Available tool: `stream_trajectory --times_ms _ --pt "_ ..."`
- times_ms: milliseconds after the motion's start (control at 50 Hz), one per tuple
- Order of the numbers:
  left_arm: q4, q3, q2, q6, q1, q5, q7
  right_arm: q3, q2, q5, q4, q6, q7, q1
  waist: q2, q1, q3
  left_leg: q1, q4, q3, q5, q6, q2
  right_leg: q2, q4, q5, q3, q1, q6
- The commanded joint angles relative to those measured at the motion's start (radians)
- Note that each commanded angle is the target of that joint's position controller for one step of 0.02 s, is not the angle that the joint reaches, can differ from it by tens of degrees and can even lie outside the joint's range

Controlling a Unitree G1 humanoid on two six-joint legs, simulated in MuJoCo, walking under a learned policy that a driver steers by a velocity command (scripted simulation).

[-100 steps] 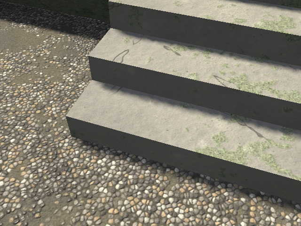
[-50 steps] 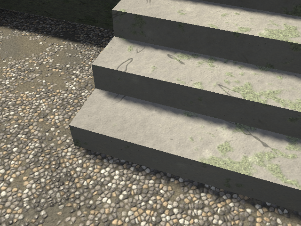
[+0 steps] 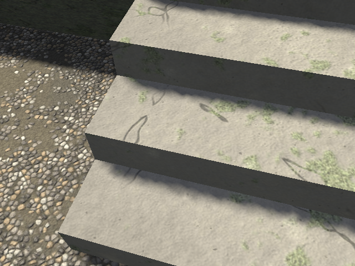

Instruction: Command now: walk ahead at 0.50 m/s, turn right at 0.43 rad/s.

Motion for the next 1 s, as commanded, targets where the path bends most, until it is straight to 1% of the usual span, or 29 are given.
stream_trajectory --times_ms 20,80,100,120,140,160,180,240,340,360,400,440,500,540,580,600,620,640,660,680,700,720,740,780,820,880,920,940,1000 --pt "-0.065 0.030 0.143 -0.008 -0.020 0.012 0.008 -0.008 -0.058 0.011 -0.050 -0.017 -0.018 0.031 -0.159 -0.062 -0.062 0.193 -0.035 0.027 -0.017 0.015 -0.066 -0.234 0.089 0.693 0.145 -0.077 -0.096" --pt "-0.104 0.046 0.171 -0.018 -0.107 -0.015 0.006 -0.042 -0.137 -0.018 0.029 -0.053 -0.042 0.325 -0.051 -0.198 -0.172 0.553 -0.238 0.014 0.025 0.049 -0.055 -0.147 0.476 0.671 0.134 -0.176 -0.054" --pt "-0.145 0.027 0.097 -0.021 -0.085 -0.026 0.012 -0.061 -0.221 -0.045 0.028 -0.062 -0.053 0.443 0.073 -0.215 -0.293 0.772 -0.233 -0.230 0.119 0.086 0.217 -0.081 0.756 0.235 0.092 -0.352 -0.034" --pt "-0.147 0.016 0.012 -0.003 0.100 -0.052 0.026 -0.080 -0.298 -0.046 0.020 -0.045 -0.042 0.402 0.262 -0.097 -0.361 0.867 -0.279 -0.554 0.248 0.224 0.438 0.007 0.994 -0.309 0.022 -0.573 -0.018" --pt "-0.115 0.031 0.095 0.023 0.066 -0.012 0.028 -0.072 -0.199 -0.024 -0.009 -0.026 -0.038 0.319 0.087 -0.088 -0.315 0.741 -0.337 -0.592 -0.211 0.251 0.394 -0.086 1.102 -0.235 0.049 -0.632 -0.027" --pt "-0.142 0.038 0.112 0.031 -0.055 0.011 0.013 -0.049 -0.111 -0.011 -0.028 -0.023 -0.032 0.246 0.021 -0.101 -0.174 0.605 -0.407 -0.485 -0.450 0.221 0.315 -0.110 1.156 -0.141 0.041 -0.680 -0.023" --pt "-0.167 0.042 0.093 0.034 -0.119 0.019 0.001 -0.041 -0.092 -0.009 -0.023 -0.023 -0.028 0.220 0.028 -0.089 -0.105 0.517 -0.436 -0.385 -0.418 0.194 0.275 -0.127 1.222 -0.086 0.026 -0.714 -0.019" --pt "-0.198 0.038 0.036 0.062 -0.148 0.031 -0.017 -0.028 -0.051 -0.006 0.037 -0.042 -0.032 0.309 0.025 -0.052 -0.068 0.390 -0.406 -0.164 -0.130 0.166 0.222 -0.140 1.403 0.009 0.020 -0.761 -0.002" --pt "-0.302 0.031 0.021 0.091 -0.314 0.039 -0.014 -0.022 -0.068 -0.013 0.077 -0.065 -0.023 0.410 0.030 -0.061 -0.036 0.383 -0.410 -0.072 -0.203 0.170 0.237 -0.134 1.532 0.079 0.056 -1.015 0.016" --pt "-0.314 0.026 -0.005 0.101 -0.348 0.032 0.002 -0.022 -0.069 -0.020 0.095 -0.069 -0.023 0.474 0.081 -0.090 -0.045 0.433 -0.421 -0.114 -0.262 0.210 0.275 -0.101 1.771 0.000 0.019 -1.127 0.012" --pt "-0.381 0.019 -0.003 0.106 -0.429 0.036 0.024 -0.022 -0.078 -0.016 0.116 -0.075 -0.024 0.507 0.036 -0.078 0.001 0.491 -0.464 -0.122 -0.441 0.190 0.307 -0.132 1.842 -0.066 0.085 -1.306 0.006" --pt "-0.475 -0.001 -0.022 0.105 -0.597 0.042 0.039 -0.020 -0.095 -0.022 0.142 -0.084 -0.023 0.543 0.007 -0.104 0.077 0.546 -0.507 -0.076 -0.369 0.166 0.319 -0.132 1.899 -0.162 0.069 -1.460 -0.002" --pt "-0.557 -0.018 -0.047 0.102 -0.688 0.032 0.051 -0.016 -0.106 -0.029 0.177 -0.093 -0.022 0.601 0.024 -0.120 0.062 0.684 -0.527 -0.008 -0.327 0.133 0.323 -0.143 1.946 -0.286 0.068 -1.592 -0.034" --pt "-0.620 -0.040 -0.062 0.093 -0.765 0.027 0.039 -0.007 -0.092 -0.026 0.193 -0.081 -0.029 0.609 -0.005 -0.125 0.077 0.664 -0.580 0.079 -0.357 0.102 0.258 -0.166 1.713 -0.311 0.000 -1.551 -0.035" --pt "-0.680 -0.049 -0.068 0.099 -0.801 0.031 0.015 0.001 -0.084 -0.015 0.204 -0.051 -0.051 0.598 0.017 -0.113 0.075 0.635 -0.638 0.141 -0.162 0.111 0.230 -0.190 1.551 -0.296 -0.053 -1.446 -0.034" --pt "-0.683 -0.077 -0.095 0.106 -0.733 0.022 -0.009 -0.001 -0.104 0.014 0.182 -0.038 -0.063 0.544 0.046 -0.078 0.025 0.529 -0.726 0.220 0.103 0.146 0.211 -0.229 1.271 -0.246 -0.130 -1.157 -0.060" --pt "-0.645 -0.070 -0.071 0.107 -0.693 0.008 -0.019 0.008 -0.089 0.029 0.141 -0.031 -0.060 0.498 -0.020 -0.093 -0.023 0.423 -0.719 0.276 0.455 0.170 0.168 -0.163 1.100 -0.180 -0.245 -0.847 -0.078" --pt "-0.604 -0.051 -0.035 0.105 -0.569 0.003 -0.016 -0.003 -0.175 0.037 0.115 -0.042 -0.049 0.522 0.058 -0.042 -0.132 0.463 -0.529 0.265 1.208 0.194 0.208 -0.063 1.089 -0.190 -0.310 -0.605 -0.081" --pt "-0.537 -0.031 0.003 0.103 -0.334 -0.003 -0.009 -0.030 -0.274 0.043 0.095 -0.049 -0.040 0.519 0.165 0.058 -0.323 0.590 -0.267 0.247 1.588 0.185 0.242 -0.004 1.029 -0.144 -0.275 -0.430 -0.102" --pt "-0.503 -0.013 0.046 0.096 -0.155 0.003 -0.011 -0.063 -0.355 0.075 0.071 -0.057 -0.013 0.462 0.251 0.142 -0.456 0.662 0.006 0.238 1.630 0.144 0.233 0.016 0.805 -0.082 -0.184 -0.272 -0.129" --pt "-0.468 0.015 0.122 0.085 -0.126 0.005 -0.010 -0.065 -0.318 0.074 0.015 -0.077 0.014 0.463 0.184 0.141 -0.525 0.381 0.341 0.144 1.013 0.074 0.154 -0.079 0.624 -0.037 0.168 -0.004 -0.158" --pt "-0.414 0.070 0.304 0.088 -0.109 0.003 -0.001 -0.046 -0.168 0.064 -0.059 -0.072 0.056 0.474 -0.247 0.069 -0.601 0.039 0.847 0.056 -0.255 -0.013 -0.096 -0.395 0.264 0.223 0.760 0.160 -0.208" --pt "-0.410 0.095 0.322 0.090 -0.151 0.017 0.002 -0.049 -0.115 0.029 -0.052 -0.066 0.049 0.477 -0.130 0.033 -0.630 0.011 1.107 -0.197 -0.159 0.024 -0.096 -0.409 0.162 0.147 0.844 0.073 -0.138" --pt "-0.307 0.060 0.191 0.063 -0.270 0.017 -0.017 -0.031 -0.024 -0.005 -0.123 -0.036 0.007 0.371 -0.005 -0.082 -0.277 -0.118 1.183 -0.101 -0.009 0.048 -0.016 -0.359 0.177 -0.139 0.608 -0.257 -0.090" --pt "-0.217 0.021 0.056 0.036 -0.268 0.022 -0.027 -0.009 0.038 -0.024 -0.157 -0.016 -0.022 0.326 -0.068 -0.129 -0.100 -0.258 1.336 -0.108 -0.033 0.090 -0.020 -0.278 0.198 -0.145 0.408 -0.414 -0.079" --pt "-0.105 0.007 0.008 0.007 -0.150 0.010 -0.027 0.027 0.106 -0.018 -0.195 0.003 -0.029 0.278 -0.063 -0.151 -0.059 -0.456 1.381 -0.121 -0.081 0.115 -0.035 -0.247 0.193 0.098 0.229 -0.373 -0.044" --pt "-0.101 -0.005 0.011 -0.014 -0.115 0.016 -0.031 0.027 0.084 -0.004 -0.183 0.020 -0.027 0.269 -0.017 -0.151 -0.043 -0.492 1.296 -0.072 -0.058 0.103 -0.044 -0.239 0.167 0.264 0.151 -0.381 0.010" --pt "-0.066 -0.003 0.042 -0.027 -0.024 0.025 -0.036 0.035 0.115 0.011 -0.191 0.030 -0.037 0.209 -0.079 -0.110 -0.063 -0.613 1.535 -0.019 -0.118 0.111 -0.096 -0.274 0.138 0.350 0.180 -0.310 0.002" --pt "-0.034 -0.009 0.080 -0.044 0.018 0.015 -0.046 0.065 0.162 0.015 -0.265 0.043 -0.055 0.054 -0.111 -0.102 -0.022 -0.846 1.698 -0.039 -0.204 0.153 -0.111 -0.274 0.085 0.136 0.169 -0.253 0.029"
